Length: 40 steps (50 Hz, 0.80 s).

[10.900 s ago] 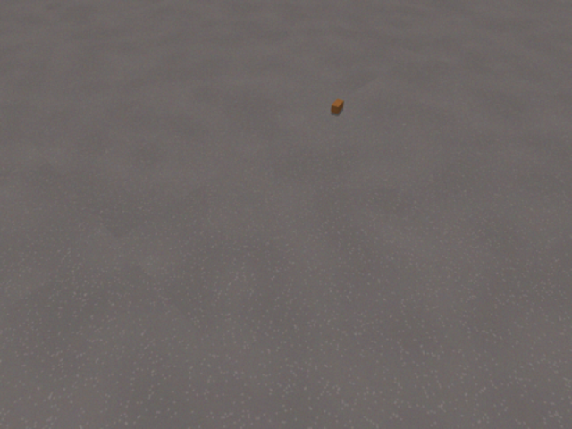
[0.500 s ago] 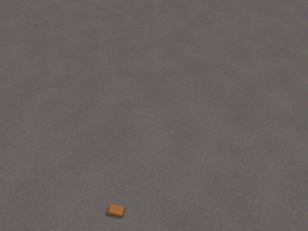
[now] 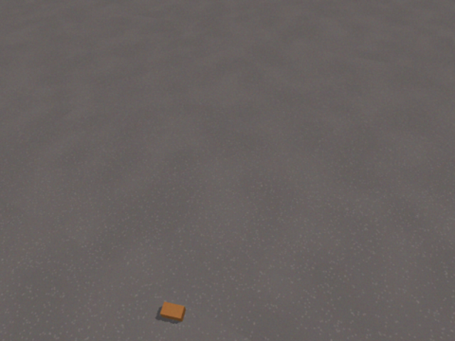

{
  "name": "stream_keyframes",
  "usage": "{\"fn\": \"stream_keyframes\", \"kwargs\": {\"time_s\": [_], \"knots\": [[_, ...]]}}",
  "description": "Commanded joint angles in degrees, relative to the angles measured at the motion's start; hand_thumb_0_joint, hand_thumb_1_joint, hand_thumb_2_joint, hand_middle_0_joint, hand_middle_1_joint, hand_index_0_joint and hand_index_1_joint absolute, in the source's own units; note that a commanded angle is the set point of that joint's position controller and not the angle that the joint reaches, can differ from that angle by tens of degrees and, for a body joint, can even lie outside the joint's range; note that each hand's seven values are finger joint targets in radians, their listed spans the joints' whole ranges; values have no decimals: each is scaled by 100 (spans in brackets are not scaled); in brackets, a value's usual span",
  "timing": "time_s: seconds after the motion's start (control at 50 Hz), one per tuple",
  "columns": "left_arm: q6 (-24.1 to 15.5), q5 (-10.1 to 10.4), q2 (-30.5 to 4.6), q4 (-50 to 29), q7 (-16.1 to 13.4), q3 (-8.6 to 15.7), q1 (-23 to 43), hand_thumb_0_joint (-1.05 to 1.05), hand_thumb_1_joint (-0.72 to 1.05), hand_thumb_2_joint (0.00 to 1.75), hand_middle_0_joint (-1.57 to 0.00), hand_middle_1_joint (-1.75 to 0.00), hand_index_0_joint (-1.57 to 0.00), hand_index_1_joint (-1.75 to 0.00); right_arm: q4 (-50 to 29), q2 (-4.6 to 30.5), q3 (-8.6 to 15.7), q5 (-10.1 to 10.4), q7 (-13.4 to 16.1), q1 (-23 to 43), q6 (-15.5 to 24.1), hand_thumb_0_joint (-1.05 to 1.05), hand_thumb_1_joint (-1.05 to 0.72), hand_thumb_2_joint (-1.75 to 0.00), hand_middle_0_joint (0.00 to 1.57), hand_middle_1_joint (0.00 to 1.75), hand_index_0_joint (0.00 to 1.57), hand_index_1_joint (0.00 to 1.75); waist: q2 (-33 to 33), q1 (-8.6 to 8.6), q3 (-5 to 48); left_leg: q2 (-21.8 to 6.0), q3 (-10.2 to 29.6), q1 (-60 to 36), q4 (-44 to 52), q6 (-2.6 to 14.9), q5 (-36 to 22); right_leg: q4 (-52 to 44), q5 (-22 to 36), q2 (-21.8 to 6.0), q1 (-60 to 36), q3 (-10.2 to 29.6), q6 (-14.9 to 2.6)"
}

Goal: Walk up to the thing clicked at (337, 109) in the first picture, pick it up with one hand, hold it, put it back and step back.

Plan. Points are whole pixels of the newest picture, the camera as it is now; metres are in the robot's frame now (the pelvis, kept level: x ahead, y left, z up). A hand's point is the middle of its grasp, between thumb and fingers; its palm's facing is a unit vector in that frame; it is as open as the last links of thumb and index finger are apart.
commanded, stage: walk up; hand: left
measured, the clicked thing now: (173, 311) +0.39 +0.25 -0.76
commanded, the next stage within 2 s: stand in 1.34 s
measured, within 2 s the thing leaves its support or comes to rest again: neither
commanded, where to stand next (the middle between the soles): +0.00 +0.02 m, yaw -2 degrees
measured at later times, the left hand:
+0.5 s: hand out of the picture +0.06 +0.27 -0.16, palm faces -0.03 -0.93 -0.36, open 7.3 cm
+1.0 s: hand out of the picture +0.06 +0.28 -0.16, palm faces -0.04 -0.93 -0.37, open 7.3 cm
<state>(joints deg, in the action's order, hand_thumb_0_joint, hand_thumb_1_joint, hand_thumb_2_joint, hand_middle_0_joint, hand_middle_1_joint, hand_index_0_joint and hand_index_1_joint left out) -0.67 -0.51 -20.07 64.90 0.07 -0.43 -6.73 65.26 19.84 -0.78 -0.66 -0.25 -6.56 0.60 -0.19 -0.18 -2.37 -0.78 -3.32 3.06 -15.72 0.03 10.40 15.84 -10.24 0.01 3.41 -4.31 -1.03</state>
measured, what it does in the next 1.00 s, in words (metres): stands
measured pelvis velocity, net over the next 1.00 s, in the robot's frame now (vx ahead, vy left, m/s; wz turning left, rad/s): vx -0.02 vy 0.02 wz -0.02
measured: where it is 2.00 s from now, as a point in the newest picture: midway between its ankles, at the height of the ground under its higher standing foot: outside the picture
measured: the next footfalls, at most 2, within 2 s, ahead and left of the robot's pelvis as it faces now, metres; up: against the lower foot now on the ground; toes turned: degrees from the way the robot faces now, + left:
none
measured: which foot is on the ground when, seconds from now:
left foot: down 0.00-1.00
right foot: down 0.00-1.00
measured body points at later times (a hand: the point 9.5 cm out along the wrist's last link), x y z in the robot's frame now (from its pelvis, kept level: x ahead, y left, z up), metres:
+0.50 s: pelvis -0.02 +0.02 +0.00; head -0.01 +0.02 +0.45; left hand +0.06 +0.32 -0.13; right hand +0.05 -0.28 -0.14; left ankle -0.02 +0.11 -0.75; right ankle -0.02 -0.10 -0.75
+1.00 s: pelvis -0.02 +0.02 +0.00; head +0.00 +0.02 +0.45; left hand +0.06 +0.33 -0.13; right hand +0.06 -0.28 -0.14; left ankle -0.02 +0.11 -0.75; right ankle -0.02 -0.10 -0.75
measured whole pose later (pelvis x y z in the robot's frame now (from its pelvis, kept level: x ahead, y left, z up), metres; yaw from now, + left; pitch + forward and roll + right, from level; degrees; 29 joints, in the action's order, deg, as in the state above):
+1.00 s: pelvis -0.02 +0.02 +0.00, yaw -1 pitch -3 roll +0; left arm -0.4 -1.0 -20.5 63.5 -0.2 0.3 -7.1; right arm 62.5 20.1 1.9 -0.6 -1.3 -5.5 -1.2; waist -0.4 0.6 -3.9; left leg 0.9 -5.2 5.2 -18.5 2.1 10.8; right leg 20.2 -10.7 -1.8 6.8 -2.3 0.6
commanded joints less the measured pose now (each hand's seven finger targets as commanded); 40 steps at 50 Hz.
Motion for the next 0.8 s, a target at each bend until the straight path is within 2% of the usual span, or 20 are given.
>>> {"fn": "stream_keyframes", "kwargs": {"time_s": [0.0, 0.02, 0.08, 0.2, 0.3, 0.6, 0.78], "knots": [[-176, 1, -1396, -335, -113, 387, 209, 0, 90, 90, -20, -30, -20, -30, -412, 1285, 362, 5, 62, 308, 0, 0, -90, -90, 20, 30, 20, 30, -28, 102, 289, -682, 592, 28, -104, 171, -1375, -96, 1897, -922, 31, 798, -5], [-182, 5, -1375, -359, -122, 390, 206, 0, 90, 90, -20, -30, -20, -30, -449, 1246, 364, 21, 55, 271, -18, 0, -90, -90, 20, 30, 20, 30, 26, 104, 411, -686, 586, -23, -142, 179, -1414, -52, 2013, -932, -15, 807, -3], [-165, -29, -1323, -427, -128, 392, 306, 0, 90, 90, -20, -30, -20, -30, -518, 1248, 416, 15, 42, 280, -62, 0, -90, -90, 20, 30, 20, 30, 120, 65, 483, -674, 583, -34, -133, 183, -1136, -55, 1659, -922, 57, 825, -33], [-138, -59, -1287, -448, -121, 378, 362, 0, 90, 90, -20, -30, -20, -30, -542, 1238, 457, -4, 22, 329, -93, 0, -90, -90, 20, 30, 20, 30, 110, 72, 317, -650, 634, 41, -11, 200, -661, -124, 889, -897, 361, 891, -59], [-134, -58, -1258, -443, -112, 376, 346, 0, 90, 90, -20, -30, -20, -30, -527, 1229, 487, -12, -1, 297, -79, 0, -90, -90, 20, 30, 20, 30, 73, 78, 314, -686, 695, 11, 96, 213, -538, -91, 652, -853, 405, 861, -50], [-91, -46, -1233, -445, -110, 354, 147, 0, 90, 90, -20, -30, -20, -30, -618, 1256, 547, -44, 3, 345, -44, 0, -90, -90, 20, 30, 20, 30, -119, 109, 231, -789, 737, 263, 252, 311, -332, 194, 585, -722, 334, 682, -17], [-111, -61, -1284, -468, -121, 332, 152, 0, 90, 90, -20, -30, -20, -30, -669, 1251, 536, -10, -5, 346, -61, 0, -90, -90, 20, 30, 20, 30, 43, 72, 277, -707, 670, 103, 76, 286, -434, 140, 758, -800, 460, 778, -38]]}}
